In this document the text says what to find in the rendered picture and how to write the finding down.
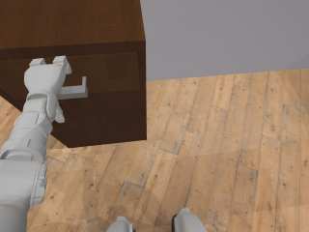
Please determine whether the robot left shin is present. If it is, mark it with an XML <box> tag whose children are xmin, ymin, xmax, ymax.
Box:
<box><xmin>116</xmin><ymin>217</ymin><xmax>127</xmax><ymax>221</ymax></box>

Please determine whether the left robot forearm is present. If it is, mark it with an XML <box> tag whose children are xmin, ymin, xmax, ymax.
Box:
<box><xmin>0</xmin><ymin>90</ymin><xmax>58</xmax><ymax>164</ymax></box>

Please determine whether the right robot thigh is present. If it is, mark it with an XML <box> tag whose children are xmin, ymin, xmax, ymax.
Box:
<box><xmin>174</xmin><ymin>213</ymin><xmax>208</xmax><ymax>232</ymax></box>

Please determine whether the cabinet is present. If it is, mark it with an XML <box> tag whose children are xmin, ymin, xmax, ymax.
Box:
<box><xmin>0</xmin><ymin>0</ymin><xmax>147</xmax><ymax>149</ymax></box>

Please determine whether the drawer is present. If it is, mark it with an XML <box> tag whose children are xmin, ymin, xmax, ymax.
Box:
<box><xmin>0</xmin><ymin>51</ymin><xmax>140</xmax><ymax>100</ymax></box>

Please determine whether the robot left hand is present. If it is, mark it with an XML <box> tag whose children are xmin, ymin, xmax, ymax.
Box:
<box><xmin>24</xmin><ymin>55</ymin><xmax>71</xmax><ymax>123</ymax></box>

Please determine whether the handle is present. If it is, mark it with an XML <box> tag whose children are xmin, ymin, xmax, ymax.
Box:
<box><xmin>56</xmin><ymin>76</ymin><xmax>88</xmax><ymax>100</ymax></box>

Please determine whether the left robot upper arm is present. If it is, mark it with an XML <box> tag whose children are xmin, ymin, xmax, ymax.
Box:
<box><xmin>0</xmin><ymin>159</ymin><xmax>48</xmax><ymax>232</ymax></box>

